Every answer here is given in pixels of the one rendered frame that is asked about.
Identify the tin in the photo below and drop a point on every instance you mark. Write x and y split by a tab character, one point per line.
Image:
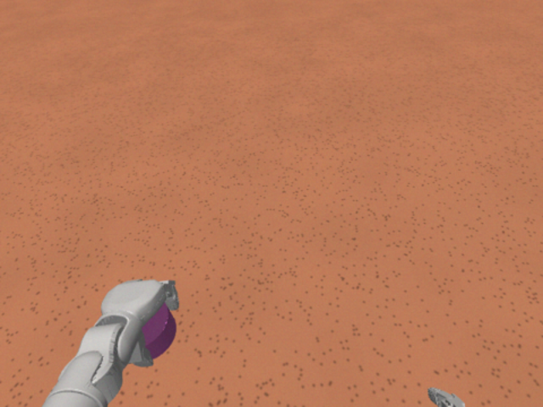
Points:
159	332

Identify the left robot hand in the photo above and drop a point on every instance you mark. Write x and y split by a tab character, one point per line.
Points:
142	299

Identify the right robot hand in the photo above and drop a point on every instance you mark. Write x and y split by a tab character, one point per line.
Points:
444	399

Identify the left robot arm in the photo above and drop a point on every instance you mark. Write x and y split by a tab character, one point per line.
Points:
94	377

